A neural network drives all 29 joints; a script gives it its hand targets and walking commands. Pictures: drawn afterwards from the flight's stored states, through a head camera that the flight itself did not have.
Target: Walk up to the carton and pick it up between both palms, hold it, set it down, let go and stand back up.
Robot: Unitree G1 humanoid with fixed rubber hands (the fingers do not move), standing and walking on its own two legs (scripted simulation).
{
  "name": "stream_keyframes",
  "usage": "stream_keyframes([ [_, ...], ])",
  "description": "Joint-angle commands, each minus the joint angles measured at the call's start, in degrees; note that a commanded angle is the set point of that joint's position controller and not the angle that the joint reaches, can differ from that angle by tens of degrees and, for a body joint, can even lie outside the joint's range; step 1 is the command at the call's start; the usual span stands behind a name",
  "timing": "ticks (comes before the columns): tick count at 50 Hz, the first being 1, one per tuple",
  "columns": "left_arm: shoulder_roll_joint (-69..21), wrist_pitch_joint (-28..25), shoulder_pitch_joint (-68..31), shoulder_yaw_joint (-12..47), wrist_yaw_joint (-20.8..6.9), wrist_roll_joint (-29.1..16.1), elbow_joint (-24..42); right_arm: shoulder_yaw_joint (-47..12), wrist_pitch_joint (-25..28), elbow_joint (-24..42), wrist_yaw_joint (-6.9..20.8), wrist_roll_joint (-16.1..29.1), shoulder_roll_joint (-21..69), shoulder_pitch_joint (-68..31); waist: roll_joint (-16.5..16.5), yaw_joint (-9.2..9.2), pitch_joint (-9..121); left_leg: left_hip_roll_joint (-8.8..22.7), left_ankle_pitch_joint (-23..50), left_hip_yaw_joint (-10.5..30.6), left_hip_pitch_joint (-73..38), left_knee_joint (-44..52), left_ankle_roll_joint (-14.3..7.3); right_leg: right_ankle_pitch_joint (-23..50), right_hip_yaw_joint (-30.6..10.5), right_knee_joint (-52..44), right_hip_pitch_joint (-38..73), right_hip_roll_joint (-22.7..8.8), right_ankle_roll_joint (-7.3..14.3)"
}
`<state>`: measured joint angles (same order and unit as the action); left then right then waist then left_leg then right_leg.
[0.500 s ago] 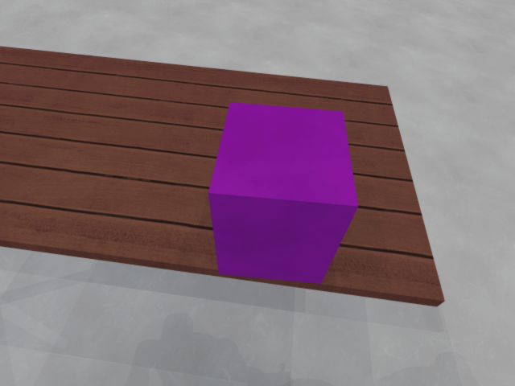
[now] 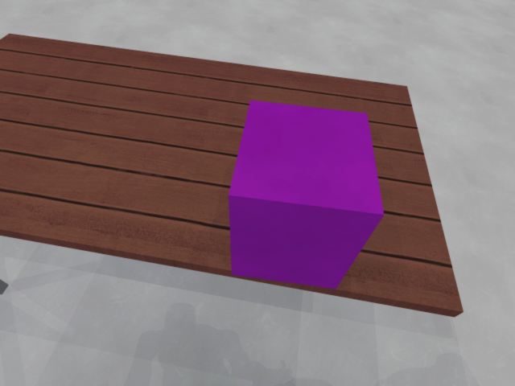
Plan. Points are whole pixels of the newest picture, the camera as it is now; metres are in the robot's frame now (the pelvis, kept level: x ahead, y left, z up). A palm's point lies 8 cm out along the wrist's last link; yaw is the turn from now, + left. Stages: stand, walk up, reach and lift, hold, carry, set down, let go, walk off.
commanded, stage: walk up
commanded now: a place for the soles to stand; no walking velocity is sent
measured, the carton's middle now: (295, 199) +0.41 -0.07 +0.03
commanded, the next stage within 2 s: reach and lift in 0.14 s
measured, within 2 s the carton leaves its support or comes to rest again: neither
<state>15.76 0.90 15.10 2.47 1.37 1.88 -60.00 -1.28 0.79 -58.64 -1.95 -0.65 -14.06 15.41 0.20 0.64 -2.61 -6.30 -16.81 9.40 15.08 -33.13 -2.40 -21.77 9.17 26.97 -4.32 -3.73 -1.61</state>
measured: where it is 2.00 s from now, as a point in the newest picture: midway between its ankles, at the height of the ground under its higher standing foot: outside the picture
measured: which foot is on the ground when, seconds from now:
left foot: down 0.00-1.00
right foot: down 0.00-1.00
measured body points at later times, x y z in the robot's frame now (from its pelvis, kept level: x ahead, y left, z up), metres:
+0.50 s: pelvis -0.05 -0.03 -0.01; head -0.01 -0.02 +0.44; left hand +0.21 +0.17 -0.08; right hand +0.10 -0.30 -0.10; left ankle +0.00 +0.09 -0.73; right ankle -0.08 -0.12 -0.73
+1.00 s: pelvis -0.08 -0.04 +0.00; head -0.10 -0.02 +0.45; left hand +0.13 +0.21 -0.06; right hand +0.10 -0.24 -0.04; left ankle -0.02 +0.09 -0.73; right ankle -0.08 -0.12 -0.73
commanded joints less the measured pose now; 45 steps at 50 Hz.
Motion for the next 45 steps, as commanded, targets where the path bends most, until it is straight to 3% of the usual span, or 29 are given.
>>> stream_keyframes([
  [1, 7.33, 0.02, 2.68, -1.66, 0.21, -0.19, 0.94, 1.76, 0.46, 1.47, -0.37, 0.08, -7.84, 4.14, -0.01, -0.38, -2.05, 7.33, 22.45, 6.88, 4.1, 4.64, -0.71, 7.62, -3.29, -2.65, 0.78, -4.43, 4.89],
  [3, 6.19, 0.15, 4.03, -1.29, 0.12, -0.03, 0.38, 1.7, 0.47, 1.66, -0.34, 0.07, -7.42, 3.86, -0.46, 0.51, -1.94, 6.71, 21.88, 7.14, 5.04, 4.53, -1.18, 7.38, -3.64, -3.18, 1.91, -4.72, 4.83],
  [6, 6.84, 0.16, 3.57, -1.65, 0.13, -0.02, 0.17, 1.69, 0.34, 1.91, -0.25, -0.18, -6.4, 3.76, -0.87, -0.33, -1.13, 6.72, 19.67, 6.97, 3.7, 4.67, -0.92, 5.61, -2.97, -3.06, 0.81, -4.36, 4.93],
  [7, 6.56, 0.19, 3.69, -1.43, 0.12, -0.2, 0.12, 2.02, 0.34, 2.14, -0.39, -0.07, -7.43, 3.7, -2.56, -0.24, -1.24, 7.1, 19.7, 8.38, 4.18, 5.43, -0.64, 5.07, -3.1, -2.32, 0.72, -4.15, 4.88],
  [8, 15.53, 11.55, -37.87, -6.92, -0.68, -3.46, 25.59, 11.84, 2.84, 8.34, 1.55, -7.78, -4.11, -39.51, -3.9, -4.58, 4.36, 10.19, 14.25, -5.19, 11.32, -3.51, 4.8, -1.35, -1.42, 13.5, -18.92, 3.24, 4.47],
  [9, 13.37, 18.52, -32.7, -4.37, 0.13, -2.66, 26.04, 12.62, 1.92, 5.7, 3.85, -7.49, -5.46, -32.93, -3.01, -3.82, 0.2, 10.16, 2.58, -7.19, 12.45, -3.42, 7.58, -5.09, -1.09, 13.96, -21.89, 1.69, 4.0],
  [10, 10.83, 22.59, -30.85, -4.2, 0.25, -1.85, 29.76, 12.86, 0.48, 6.78, 5.48, -8.31, -7.7, -31.86, -1.97, -3.93, 2.06, 10.75, -0.29, -6.93, 11.56, -3.96, 8.1, -5.81, -1.32, 15.66, -20.14, 1.91, 4.06],
  [12, 7.73, 28.0, -28.16, -7.32, -0.01, -3.33, 34.14, 9.27, -2.71, 7.96, 6.37, -4.82, -7.24, -26.61, -3.49, -1.42, 14.65, 10.24, 14.95, -9.68, 6.21, -7.71, 8.36, 3.26, -0.64, 19.53, -19.26, 2.36, 2.98],
  [14, 6.11, 32.44, -20.44, -8.18, -0.18, -1.98, 38.99, 6.56, -3.32, 6.49, 7.67, -0.25, -9.39, -20.45, -7.59, -0.48, 24.83, 11.13, 37.61, -7.98, -5.21, -12.08, 10.29, 13.31, 0.2, 20.89, -23.21, 4.23, 2.38],
  [15, 4.54, 34.6, -15.71, -7.24, -0.5, -1.96, 41.58, 5.63, -3.11, 4.48, 8.17, 2.02, -11.07, -17.26, -9.98, -1.69, 28.32, 12.07, 47.02, -4.68, -14.29, -13.35, 11.23, 16.24, 1.55, 20.81, -25.66, 5.62, 2.42],
  [16, 2.81, 36.2, -9.71, -7.55, -0.9, -0.42, 43.27, 3.89, -2.87, 3.07, 8.12, 4.17, -12.59, -13.32, -11.67, -1.09, 28.92, 11.95, 56.96, -4.34, -21.78, -13.77, 12.13, 20.35, 2.15, 17.83, -25.48, 7.0, 2.95],
  [17, 2.18, 37.32, -3.82, -8.47, -1.52, 0.54, 43.19, 1.63, -2.62, 4.41, 7.73, 6.19, -13.85, -11.36, -10.3, -1.68, 28.4, 12.38, 64.68, -4.03, -27.79, -13.18, 12.74, 23.96, 2.22, 14.16, -23.93, 8.5, 3.05],
  [18, 1.83, 37.75, 0.19, -9.48, -2.62, 1.65, 43.71, -0.19, -2.25, 6.32, 6.67, 8.28, -14.15, -10.71, -8.1, -1.41, 26.48, 10.85, 62.45, -6.24, -29.15, -11.29, 12.73, 28.48, 1.79, 10.3, -19.54, 8.89, 3.07],
  [20, 0.9, 37.54, 3.18, -11.93, -4.23, 3.29, 42.89, -2.14, -1.72, 10.24, 3.72, 10.08, -13.33, -11.48, -3.49, -0.29, 18.35, 8.57, 50.92, -8.9, -23.43, -4.31, 11.46, 38.45, 0.33, 4.68, -8.96, 7.99, 3.28],
  [22, 2.82, 36.23, 4.14, -15.47, -4.93, 4.13, 40.16, -2.9, -1.26, 13.54, 0.71, 9.29, -11.82, -12.85, 1.96, 2.24, 9.85, 5.16, 30.38, -11.47, -10.91, 2.23, 8.24, 43.91, -2.39, 2.25, -0.35, 4.95, 3.19],
  [23, 3.88, 35.4, 1.76, -15.99, -4.83, 4.24, 39.79, -3.27, -1.22, 16.6, -0.2, 8.77, -9.92, -14.61, 3.9, 2.39, 6.51, 4.31, 21.84, -12.18, -5.51, 4.33, 6.4, 42.24, -3.98, 1.62, 1.42, 3.7, 2.74],
  [25, 5.61, 32.48, -3.95, -17.26, -4.37, 4.66, 36.65, -4.08, -1.26, 23.14, -0.12, 6.82, -4.65, -17.58, 7.65, 5.04, -0.43, 3.25, 9.04, -13.34, 0.67, 5.93, 3.0, 28.85, -8.31, -1.78, -1.99, 1.15, 1.08],
  [27, 7.1, 28.7, -13.44, -18.66, -4.19, 5.32, 34.96, -4.49, -2.19, 29.94, 0.48, 3.67, 0.75, -20.24, 10.2, 6.92, -4.85, 4.0, -0.32, -15.06, 5.68, 5.05, 0.77, 6.59, -14.36, -7.3, -6.84, -1.42, -0.9],
  [28, 8.81, 26.92, -18.8, -19.41, -3.78, 5.75, 35.49, -4.47, -2.93, 31.98, 0.74, 3.59, 3.68, -21.32, 9.69, 7.67, -6.16, 4.63, -2.56, -15.1, 7.07, 3.83, -0.34, -0.96, -17.24, -8.56, -9.8, -2.47, -1.34],
  [30, 9.12, 24.08, -26.77, -17.13, -3.45, 3.5, 39.96, -3.17, -3.43, 36.75, 0.65, 3.22, 6.39, -24.01, 7.43, 7.12, -3.31, 6.7, -4.43, -14.88, 6.78, 1.46, -0.39, -9.3, -20.94, -8.81, -12.36, -4.23, -1.87],
  [31, 8.89, 23.26, -28.6, -15.24, -3.33, 2.63, 41.21, -2.09, -3.77, 37.14, 0.17, 2.78, 7.41, -22.74, 3.73, 5.35, -0.43, 7.2, -4.7, -15.35, 7.0, 0.54, 0.33, -11.98, -21.43, -7.82, -12.28, -4.9, -1.64],
  [34, 8.76, 22.99, -26.91, -10.48, -2.51, -0.73, 43.19, 0.73, -5.13, 37.2, -1.44, 1.05, 5.48, -18.08, -3.11, 1.19, 5.44, 9.17, -1.98, -15.47, 7.36, -0.33, 2.53, -10.86, -19.87, -4.38, -12.38, -4.05, -0.3],
  [37, 10.03, 26.17, -19.89, -8.77, -2.8, -3.22, 44.54, 0.84, -7.81, 34.28, -3.28, 2.07, 3.53, -12.22, -5.64, 0.46, 9.73, 9.63, 2.66, -15.56, 1.95, -0.62, 4.52, -2.6, -16.37, -2.67, -12.46, -2.95, 0.14],
  [39, 9.05, 27.98, -16.12, -9.16, -3.67, -3.22, 43.78, 0.53, -9.05, 32.89, -4.86, 2.83, 2.61, -11.82, -4.03, 0.35, 8.79, 9.0, 2.43, -16.17, -1.61, 0.31, 4.77, -2.13, -14.78, -3.89, -10.7, -2.68, -0.5],
  [40, 9.24, 28.38, -15.77, -9.87, -4.16, -3.15, 44.15, 0.47, -9.37, 34.09, -5.9, 2.38, 2.34, -12.57, -0.84, 0.5, 8.36, 8.87, 1.46, -16.54, -3.77, 0.72, 4.44, -4.26, -15.0, -5.7, -9.9, -3.05, -1.08],
  [42, 10.75, 28.98, -13.61, -13.31, -5.61, -2.88, 45.15, -1.45, -9.56, 40.5, -8.18, 2.6, 5.02, -13.63, 7.35, 1.42, 5.98, 7.83, -0.23, -16.43, -6.32, 0.09, 3.48, -12.59, -19.38, -10.93, -9.52, -5.86, -2.56],
  [44, 10.92, 28.89, -14.62, -14.55, -6.59, -3.5, 47.0, -2.7, -9.17, 45.64, -9.97, 2.79, 8.62, -15.03, 11.44, 2.27, 1.45, 5.74, -0.79, -17.17, -10.36, -0.58, 3.38, -19.07, -20.5, -13.94, -15.77, -7.06, -2.37],
  [45, 10.87, 28.62, -14.09, -14.44, -6.81, -3.71, 46.77, -3.13, -9.08, 46.05, -10.22, 2.69, 10.31, -14.25, 10.97, 2.96, -1.63, 5.55, 0.35, -16.92, -10.97, -0.29, 3.06, -20.06, -20.61, -14.62, -18.1, -7.12, -2.05],
])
